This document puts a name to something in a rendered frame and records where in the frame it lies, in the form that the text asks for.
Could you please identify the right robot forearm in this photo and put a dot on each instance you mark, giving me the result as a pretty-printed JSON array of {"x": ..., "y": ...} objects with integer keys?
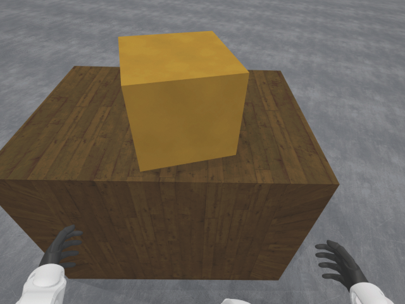
[{"x": 367, "y": 293}]

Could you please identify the left robot forearm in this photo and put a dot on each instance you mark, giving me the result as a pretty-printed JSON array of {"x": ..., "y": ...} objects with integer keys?
[{"x": 45, "y": 285}]

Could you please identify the robot left hand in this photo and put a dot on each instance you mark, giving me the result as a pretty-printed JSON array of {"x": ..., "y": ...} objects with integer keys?
[{"x": 54, "y": 252}]

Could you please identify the carton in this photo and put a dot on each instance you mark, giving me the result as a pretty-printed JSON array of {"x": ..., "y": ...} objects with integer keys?
[{"x": 184, "y": 94}]

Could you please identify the pedestal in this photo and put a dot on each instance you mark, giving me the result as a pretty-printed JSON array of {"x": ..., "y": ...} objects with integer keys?
[{"x": 240, "y": 217}]

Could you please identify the robot right hand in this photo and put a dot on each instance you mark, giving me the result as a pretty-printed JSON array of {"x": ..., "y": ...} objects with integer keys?
[{"x": 349, "y": 272}]

